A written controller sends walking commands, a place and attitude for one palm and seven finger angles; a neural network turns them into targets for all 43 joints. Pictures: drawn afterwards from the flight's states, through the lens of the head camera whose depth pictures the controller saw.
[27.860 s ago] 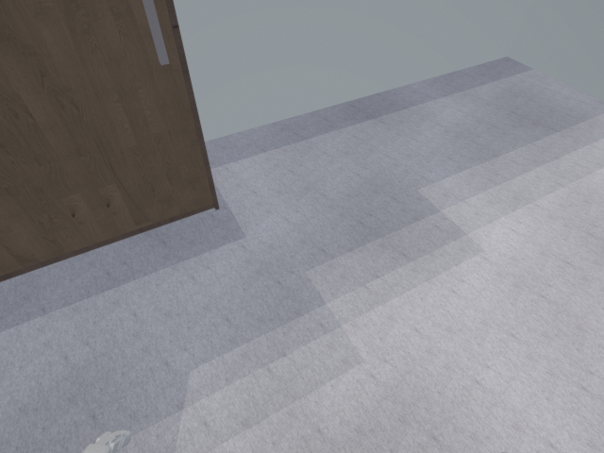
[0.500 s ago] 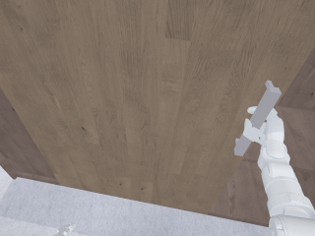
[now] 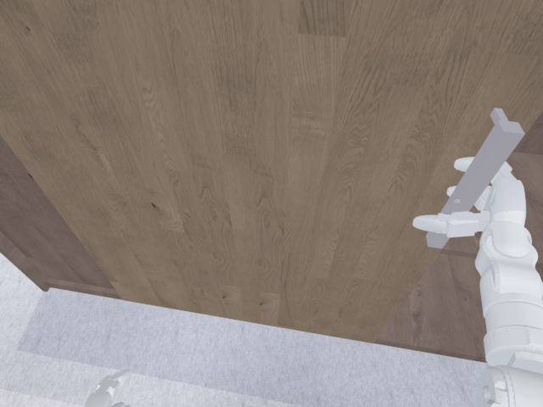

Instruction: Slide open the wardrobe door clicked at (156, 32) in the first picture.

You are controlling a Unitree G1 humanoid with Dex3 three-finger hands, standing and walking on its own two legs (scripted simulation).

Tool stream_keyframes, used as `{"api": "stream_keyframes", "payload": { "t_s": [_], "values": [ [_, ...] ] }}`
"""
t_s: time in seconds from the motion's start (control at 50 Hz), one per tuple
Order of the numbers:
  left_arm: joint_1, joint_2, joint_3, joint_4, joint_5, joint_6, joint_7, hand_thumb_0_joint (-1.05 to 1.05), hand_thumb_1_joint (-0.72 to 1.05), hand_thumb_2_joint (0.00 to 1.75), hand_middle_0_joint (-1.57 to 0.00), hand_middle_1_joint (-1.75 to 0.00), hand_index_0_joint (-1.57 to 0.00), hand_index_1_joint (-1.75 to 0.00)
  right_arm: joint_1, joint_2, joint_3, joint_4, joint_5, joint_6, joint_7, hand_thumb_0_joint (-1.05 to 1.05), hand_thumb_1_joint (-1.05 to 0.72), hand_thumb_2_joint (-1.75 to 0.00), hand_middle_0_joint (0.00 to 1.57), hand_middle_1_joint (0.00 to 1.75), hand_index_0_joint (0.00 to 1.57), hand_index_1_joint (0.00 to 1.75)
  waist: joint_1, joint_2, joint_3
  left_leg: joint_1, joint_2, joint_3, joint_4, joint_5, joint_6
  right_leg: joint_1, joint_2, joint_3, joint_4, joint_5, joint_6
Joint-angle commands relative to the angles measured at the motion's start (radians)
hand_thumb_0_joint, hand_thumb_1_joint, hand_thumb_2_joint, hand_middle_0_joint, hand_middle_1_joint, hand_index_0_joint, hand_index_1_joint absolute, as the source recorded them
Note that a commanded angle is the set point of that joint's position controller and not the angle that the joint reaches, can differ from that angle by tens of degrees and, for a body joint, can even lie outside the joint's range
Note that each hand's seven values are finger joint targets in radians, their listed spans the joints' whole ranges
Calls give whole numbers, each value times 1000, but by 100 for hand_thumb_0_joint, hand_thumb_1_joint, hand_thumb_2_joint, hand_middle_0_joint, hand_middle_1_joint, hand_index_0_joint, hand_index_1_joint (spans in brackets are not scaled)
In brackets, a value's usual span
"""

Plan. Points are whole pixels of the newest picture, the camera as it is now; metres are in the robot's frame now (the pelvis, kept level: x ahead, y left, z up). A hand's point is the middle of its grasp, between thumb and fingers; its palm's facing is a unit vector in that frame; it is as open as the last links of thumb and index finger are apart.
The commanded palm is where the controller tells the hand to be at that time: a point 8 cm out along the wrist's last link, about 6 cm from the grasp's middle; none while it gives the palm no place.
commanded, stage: loosen the grip on the handle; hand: right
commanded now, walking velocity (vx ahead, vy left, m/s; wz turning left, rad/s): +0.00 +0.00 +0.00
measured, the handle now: (462, 185) +0.46 -0.27 +0.10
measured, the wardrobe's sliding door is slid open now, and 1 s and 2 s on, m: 0.57 0.57 0.57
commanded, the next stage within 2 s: slip the hand off the handle in 0.14 s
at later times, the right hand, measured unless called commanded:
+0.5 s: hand (486, 211) +0.40 -0.28 +0.10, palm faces +0.34 +0.92 -0.19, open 14.5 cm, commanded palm +0.36 -0.33 +0.10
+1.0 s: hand (517, 225) +0.38 -0.32 +0.10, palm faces +0.28 +0.94 -0.18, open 14.7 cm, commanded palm +0.32 -0.36 +0.10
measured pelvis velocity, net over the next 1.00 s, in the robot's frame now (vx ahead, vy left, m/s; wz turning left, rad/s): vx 0.00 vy -0.04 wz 0.01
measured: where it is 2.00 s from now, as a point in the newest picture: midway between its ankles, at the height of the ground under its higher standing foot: outside the picture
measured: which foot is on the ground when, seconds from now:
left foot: down 0.00-1.00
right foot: down 0.00-1.00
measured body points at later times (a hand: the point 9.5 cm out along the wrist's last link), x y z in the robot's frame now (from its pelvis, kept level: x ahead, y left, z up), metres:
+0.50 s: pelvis +0.01 -0.01 +0.00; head +0.02 -0.01 +0.45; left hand +0.12 +0.26 -0.11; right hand +0.38 -0.33 +0.12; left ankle -0.03 +0.06 -0.73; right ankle +0.08 -0.11 -0.73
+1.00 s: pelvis +0.00 -0.04 +0.00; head +0.01 -0.05 +0.45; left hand +0.09 +0.23 -0.11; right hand +0.36 -0.37 +0.12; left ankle -0.03 +0.06 -0.73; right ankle +0.08 -0.11 -0.73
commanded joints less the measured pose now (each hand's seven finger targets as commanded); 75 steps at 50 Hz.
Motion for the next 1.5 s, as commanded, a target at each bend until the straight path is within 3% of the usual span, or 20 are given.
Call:
{"api": "stream_keyframes", "payload": {
  "t_s": [0.0,0.06,0.18,0.22,0.26,0.36,0.4,0.52,0.64,0.7,0.82,0.9,0.92,1.0,1.04,1.08,1.16,1.22,1.3,1.48],
  "values": [
    [-48,131,43,-128,-1,-45,19,0,90,90,-20,-30,-20,-30,-437,-251,-38,-218,18,-55,9,0,55,-20,28,118,28,118,0,-6,-254,-79,49,-159,-130,252,-76,235,37,86,-2,54,-32],
    [-34,125,54,-125,4,-50,18,0,90,90,-20,-30,-20,-30,-412,-245,-47,-289,19,-85,6,0,55,-20,25,115,25,115,-10,-59,-338,-60,39,-148,-105,336,-69,303,35,89,15,138,-33],
    [-31,122,51,-112,4,-48,16,0,90,90,-20,-30,-20,-30,-375,-218,-34,-308,28,-99,-9,0,55,-20,25,115,25,115,3,-21,-298,-83,32,-131,-96,354,-72,306,29,99,16,158,-32],
    [-8,135,54,-95,10,-40,19,0,90,90,-20,-30,-20,-30,-275,-271,-105,-182,19,-83,-16,0,55,-20,25,115,25,115,-2,55,-242,-86,36,-132,-93,363,-79,248,29,101,24,144,-34],
    [-17,133,49,-116,6,-28,16,0,90,90,-20,-30,-20,-30,-250,-307,-132,-222,22,-79,-2,0,55,-20,25,115,25,115,-23,33,-282,-46,45,-140,-78,407,-83,227,37,91,20,150,-32],
    [-27,122,47,-130,6,-18,26,0,90,90,-20,-30,-20,-30,-302,-366,-161,-279,7,-98,20,0,55,-20,25,115,25,115,-22,-54,-308,-59,37,-141,-75,372,-71,262,33,87,30,162,-33],
    [-31,120,43,-133,6,-20,28,0,90,90,-20,-30,-20,-30,-320,-339,-133,-301,17,-114,34,0,55,-20,25,115,25,115,-9,-87,-305,-84,30,-134,-73,348,-65,285,29,93,32,165,-31],
    [-14,140,46,-127,-4,-21,35,0,90,90,-20,-30,-20,-30,-258,-350,-145,-196,58,-107,99,0,55,-20,25,115,25,115,1,-7,-252,-101,32,-136,-84,330,-75,235,28,101,39,120,-36],
    [-4,144,45,-126,-5,-24,40,0,90,90,-20,-30,-20,-30,-354,-379,-123,-225,52,-117,136,0,55,-20,25,115,25,115,12,-97,-266,-170,22,-125,-89,216,-59,283,24,130,34,80,-32],
    [-2,147,43,-116,-3,-32,44,0,90,90,-20,-30,-20,-30,-401,-380,-121,-205,54,-151,126,0,55,-20,25,115,25,115,29,-76,-246,-220,16,-113,-92,126,-56,293,13,158,22,17,-29],
    [11,156,40,-116,5,-41,42,0,90,90,-20,-30,-20,-30,-349,-435,-171,-146,40,-169,119,0,55,-20,25,115,25,115,-1,-100,-298,-212,17,-106,-73,91,-49,292,9,178,18,-19,-26],
    [-13,146,48,-160,-1,-50,25,0,90,90,-20,-30,-20,-30,-178,-334,-118,-258,67,-136,141,0,55,-20,25,115,25,115,-35,-138,-347,-196,11,-86,-60,132,-44,357,-4,194,10,54,-15],
    [-12,147,49,-169,-2,-51,22,0,90,90,-20,-30,-20,-30,-115,-329,-128,-278,76,-129,140,0,55,-20,25,115,25,115,-46,-109,-346,-176,10,-81,-63,141,-41,353,-11,201,4,73,-16],
    [-50,141,47,-189,-7,-58,21,0,90,90,-20,-30,-20,-30,-37,-305,-142,-384,98,-84,111,0,55,-20,25,115,25,115,-46,-42,-234,-189,8,-74,-76,109,-51,301,-19,213,-35,-8,-18],
    [-63,137,43,-196,-5,-64,23,0,90,90,-20,-30,-20,-30,12,-308,-154,-457,94,-76,86,0,55,-20,25,115,25,115,-50,-49,-231,-175,9,-74,-78,109,-52,310,-22,214,-49,-8,-18],
    [-80,129,39,-192,-3,-71,26,0,90,90,-20,-30,-20,-30,-15,-303,-150,-511,82,-68,60,0,55,-20,25,115,25,115,-43,-59,-195,-198,11,-72,-73,78,-53,310,-29,233,-70,-78,-11],
    [-110,113,26,-190,3,-97,32,0,90,90,-20,-30,-20,-30,-38,-240,-76,-650,62,-77,29,0,55,-20,25,115,25,115,-27,-144,-217,-231,15,-75,-57,55,-54,383,-48,293,-96,-161,4],
    [-120,111,18,-172,3,-110,44,0,90,90,-20,-30,-20,-30,5,-223,-71,-648,77,-66,29,0,55,-20,25,115,25,115,-25,-94,-197,-214,15,-76,-70,38,-55,364,-46,294,-111,-229,5],
    [-144,107,12,-166,-4,-125,52,0,90,90,-20,-30,-20,-30,-8,-178,-24,-626,82,-22,44,0,55,-20,25,115,25,115,-23,-105,-168,-208,23,-79,-80,5,-53,345,-34,297,-134,-321,11],
    [-178,92,-3,-192,-3,-139,45,0,90,90,-20,-30,-20,-30,108,-160,-31,-697,86,11,32,0,55,-20,25,115,25,115,-53,-68,-170,-138,21,-81,-104,8,-45,318,-8,263,-129,-286,9]
  ]
}}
